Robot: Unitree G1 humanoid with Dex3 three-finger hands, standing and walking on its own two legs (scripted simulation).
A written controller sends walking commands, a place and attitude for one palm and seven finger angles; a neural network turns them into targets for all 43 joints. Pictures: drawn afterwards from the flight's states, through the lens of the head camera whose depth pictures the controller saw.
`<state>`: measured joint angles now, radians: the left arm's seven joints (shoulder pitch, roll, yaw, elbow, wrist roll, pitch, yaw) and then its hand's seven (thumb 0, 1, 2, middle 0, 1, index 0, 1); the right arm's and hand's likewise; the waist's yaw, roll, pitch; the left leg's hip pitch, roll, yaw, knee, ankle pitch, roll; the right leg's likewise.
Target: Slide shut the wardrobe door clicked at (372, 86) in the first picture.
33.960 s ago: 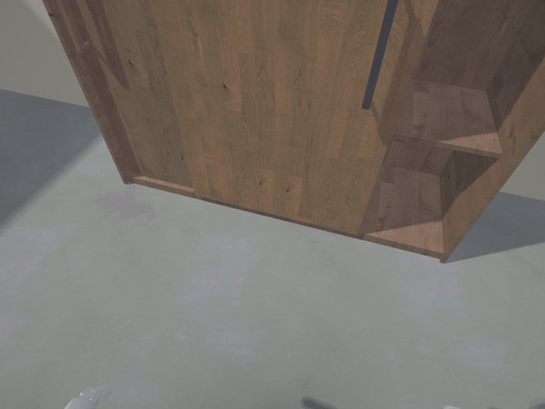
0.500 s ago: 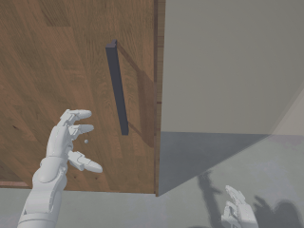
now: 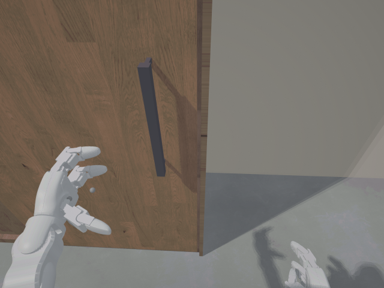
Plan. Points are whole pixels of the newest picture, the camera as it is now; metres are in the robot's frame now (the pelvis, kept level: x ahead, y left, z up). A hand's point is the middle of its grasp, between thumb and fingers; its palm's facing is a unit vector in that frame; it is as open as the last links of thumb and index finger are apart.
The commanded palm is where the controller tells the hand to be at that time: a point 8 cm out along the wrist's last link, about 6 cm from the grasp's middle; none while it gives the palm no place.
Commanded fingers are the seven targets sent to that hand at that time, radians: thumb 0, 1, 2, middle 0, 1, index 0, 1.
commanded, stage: draw the hand back to the body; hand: left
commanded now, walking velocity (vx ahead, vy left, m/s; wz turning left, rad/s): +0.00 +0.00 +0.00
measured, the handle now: (155, 124) +0.47 +0.15 +0.11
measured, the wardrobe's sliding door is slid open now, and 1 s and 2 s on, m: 0.01 0.01 0.01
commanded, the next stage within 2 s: step back with the hand held close in 1.18 s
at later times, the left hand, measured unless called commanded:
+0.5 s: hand (59, 197) +0.21 +0.26 +0.15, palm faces +0.39 -0.86 -0.32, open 11.8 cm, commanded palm +0.17 +0.29 +0.17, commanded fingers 0.00 0.39 0.65 -0.22 -0.60 -0.22 -0.60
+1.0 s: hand (34, 204) +0.19 +0.28 +0.16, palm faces +0.47 -0.81 -0.36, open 7.6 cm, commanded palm +0.14 +0.31 +0.18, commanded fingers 0.00 0.90 0.90 -0.20 -0.30 -0.20 -0.30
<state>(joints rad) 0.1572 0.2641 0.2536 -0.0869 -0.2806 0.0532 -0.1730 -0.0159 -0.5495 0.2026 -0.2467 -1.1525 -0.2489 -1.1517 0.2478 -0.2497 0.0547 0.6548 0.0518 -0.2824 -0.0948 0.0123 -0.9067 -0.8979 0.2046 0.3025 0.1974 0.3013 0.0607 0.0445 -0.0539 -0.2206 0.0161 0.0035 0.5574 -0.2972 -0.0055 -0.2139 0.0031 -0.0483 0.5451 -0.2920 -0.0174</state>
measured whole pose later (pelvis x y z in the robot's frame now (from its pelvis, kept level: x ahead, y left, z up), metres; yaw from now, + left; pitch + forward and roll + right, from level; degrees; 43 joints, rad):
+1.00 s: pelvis +0.01 +0.01 +0.01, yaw +0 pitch -6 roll +0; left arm 0.44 0.34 0.32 -0.36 -0.08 -0.07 0.09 0.01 0.83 0.87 -0.20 -0.34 -0.21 -0.34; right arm 0.19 -0.22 0.03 0.65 0.00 -0.13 -0.07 0.01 -0.91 -0.90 0.20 0.30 0.20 0.30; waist 0.09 0.05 0.02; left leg -0.09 0.00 0.01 0.44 -0.26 0.01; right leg -0.07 -0.01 -0.04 0.41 -0.24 0.00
